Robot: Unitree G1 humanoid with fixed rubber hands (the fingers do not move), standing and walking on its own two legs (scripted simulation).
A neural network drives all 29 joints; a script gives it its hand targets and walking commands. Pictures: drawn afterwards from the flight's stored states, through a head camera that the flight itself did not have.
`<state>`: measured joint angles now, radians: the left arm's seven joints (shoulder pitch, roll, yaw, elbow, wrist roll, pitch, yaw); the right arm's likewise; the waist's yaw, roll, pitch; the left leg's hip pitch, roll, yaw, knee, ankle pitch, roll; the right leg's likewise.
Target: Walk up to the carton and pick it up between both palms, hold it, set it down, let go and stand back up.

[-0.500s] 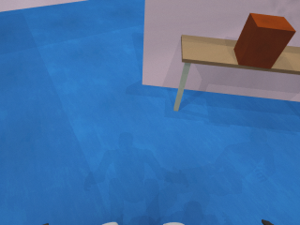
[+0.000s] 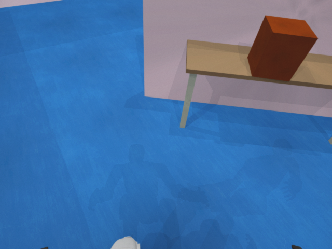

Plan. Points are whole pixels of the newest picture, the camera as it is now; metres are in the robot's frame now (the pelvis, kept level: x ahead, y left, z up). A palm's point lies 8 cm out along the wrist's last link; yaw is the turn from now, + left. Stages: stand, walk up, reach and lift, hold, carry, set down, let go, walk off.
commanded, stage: walk up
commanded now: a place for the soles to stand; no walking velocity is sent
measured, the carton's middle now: (277, 49) +1.11 -0.57 -0.06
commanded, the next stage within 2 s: none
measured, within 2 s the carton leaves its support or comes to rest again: neither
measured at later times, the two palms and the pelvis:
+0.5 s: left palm (80, 229) +0.17 +0.23 -0.10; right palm out of the picture +0.16 -0.43 -0.08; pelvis +0.09 -0.09 +0.00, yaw -3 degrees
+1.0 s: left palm (110, 189) +0.28 +0.18 -0.10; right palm out of the picture +0.22 -0.49 -0.07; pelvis +0.18 -0.14 +0.00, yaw -4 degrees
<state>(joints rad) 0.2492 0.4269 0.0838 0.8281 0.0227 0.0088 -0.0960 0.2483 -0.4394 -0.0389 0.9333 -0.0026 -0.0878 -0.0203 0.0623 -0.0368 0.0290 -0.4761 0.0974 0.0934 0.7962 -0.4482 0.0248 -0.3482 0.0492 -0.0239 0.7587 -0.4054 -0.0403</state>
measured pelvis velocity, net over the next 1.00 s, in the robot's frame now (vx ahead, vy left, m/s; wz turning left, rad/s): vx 0.18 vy -0.14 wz -0.06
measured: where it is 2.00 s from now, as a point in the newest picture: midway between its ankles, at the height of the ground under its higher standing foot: (208, 221)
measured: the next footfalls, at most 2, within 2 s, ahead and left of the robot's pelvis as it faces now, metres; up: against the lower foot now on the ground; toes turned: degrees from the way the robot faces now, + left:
right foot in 0.36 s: +0.16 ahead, -0.20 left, +0.00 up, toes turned -3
left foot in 0.66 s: +0.24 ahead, +0.03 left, +0.00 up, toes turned +6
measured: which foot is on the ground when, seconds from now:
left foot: down 0.00-0.36, up 0.38-0.64, down 0.66-1.00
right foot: down 0.00-0.04, up 0.06-0.34, down 0.36-0.68, up 0.70-1.00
